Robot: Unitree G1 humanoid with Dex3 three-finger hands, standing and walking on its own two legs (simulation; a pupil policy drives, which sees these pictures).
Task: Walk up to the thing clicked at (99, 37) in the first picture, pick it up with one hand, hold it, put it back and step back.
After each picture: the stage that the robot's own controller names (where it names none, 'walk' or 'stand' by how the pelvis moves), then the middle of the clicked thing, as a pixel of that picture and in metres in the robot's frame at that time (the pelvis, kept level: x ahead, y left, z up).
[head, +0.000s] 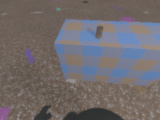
stand; (99, 32) +0.83 -0.04 +0.04
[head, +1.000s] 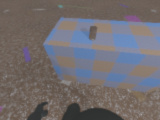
rise first; (92, 33) +0.74 +0.05 +0.06
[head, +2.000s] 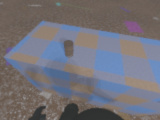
walk; (68, 49) +0.47 +0.21 +0.07
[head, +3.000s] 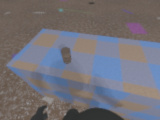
stand; (66, 55) +0.44 +0.21 +0.05
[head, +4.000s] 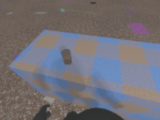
stand; (66, 57) +0.44 +0.21 +0.04
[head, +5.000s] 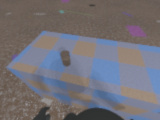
stand; (65, 58) +0.43 +0.22 +0.04
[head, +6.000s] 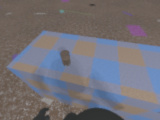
stand; (65, 58) +0.43 +0.22 +0.04
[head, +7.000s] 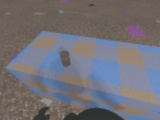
stand; (65, 59) +0.43 +0.22 +0.04
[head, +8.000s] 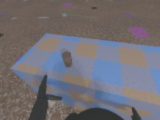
rise first; (67, 59) +0.42 +0.23 +0.04
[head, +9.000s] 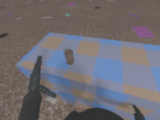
go down; (69, 57) +0.45 +0.22 +0.04
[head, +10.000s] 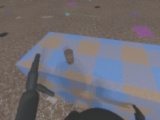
go down; (69, 57) +0.45 +0.23 +0.04
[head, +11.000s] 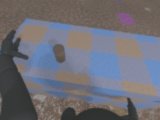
go down; (59, 54) +0.42 +0.20 +0.06
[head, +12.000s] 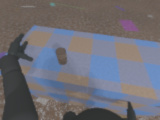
approach; (61, 56) +0.43 +0.21 +0.06
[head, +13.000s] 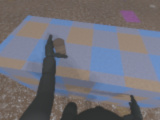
close; (60, 48) +0.44 +0.21 +0.09
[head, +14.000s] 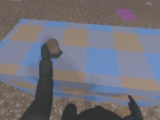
lift; (54, 49) +0.45 +0.23 +0.10
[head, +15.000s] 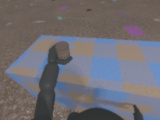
lift; (63, 53) +0.33 +0.17 +0.22
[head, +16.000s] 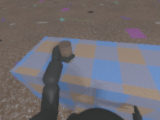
hold; (66, 52) +0.35 +0.17 +0.21
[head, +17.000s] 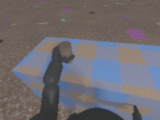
hold; (66, 52) +0.34 +0.17 +0.21
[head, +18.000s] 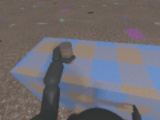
crouch; (67, 53) +0.34 +0.16 +0.21
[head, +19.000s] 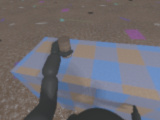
crouch; (65, 47) +0.38 +0.18 +0.23
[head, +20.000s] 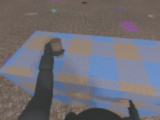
lower; (57, 48) +0.44 +0.23 +0.14
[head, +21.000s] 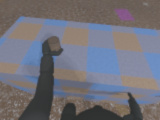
lower; (55, 46) +0.46 +0.22 +0.10
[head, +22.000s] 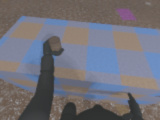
lower; (56, 46) +0.46 +0.22 +0.10
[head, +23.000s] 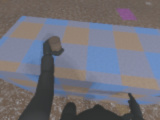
lower; (56, 46) +0.46 +0.22 +0.10
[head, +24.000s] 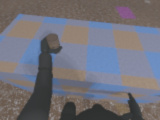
lower; (54, 44) +0.47 +0.23 +0.10
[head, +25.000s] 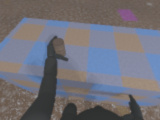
withdraw; (59, 48) +0.45 +0.20 +0.09
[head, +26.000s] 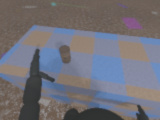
sink last; (65, 54) +0.42 +0.20 +0.08
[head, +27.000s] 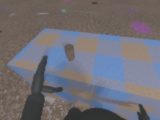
stand; (70, 52) +0.46 +0.21 +0.08
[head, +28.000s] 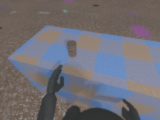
stand; (72, 49) +0.48 +0.20 +0.10
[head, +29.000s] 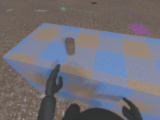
stand; (70, 46) +0.48 +0.20 +0.12
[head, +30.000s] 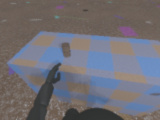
walk; (66, 50) +0.54 +0.22 +0.07
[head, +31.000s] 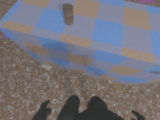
stand; (68, 15) +0.64 +0.24 +0.07
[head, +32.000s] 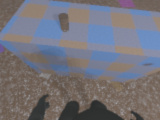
stand; (64, 23) +0.66 +0.24 +0.06
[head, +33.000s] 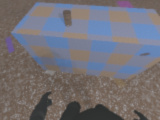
walk; (67, 18) +0.77 +0.27 +0.07
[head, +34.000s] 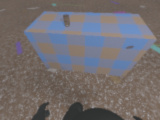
stand; (66, 20) +0.95 +0.36 +0.06
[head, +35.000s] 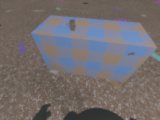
stand; (72, 25) +0.97 +0.28 +0.04
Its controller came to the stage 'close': yes
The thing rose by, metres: 0.21
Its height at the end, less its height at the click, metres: +0.00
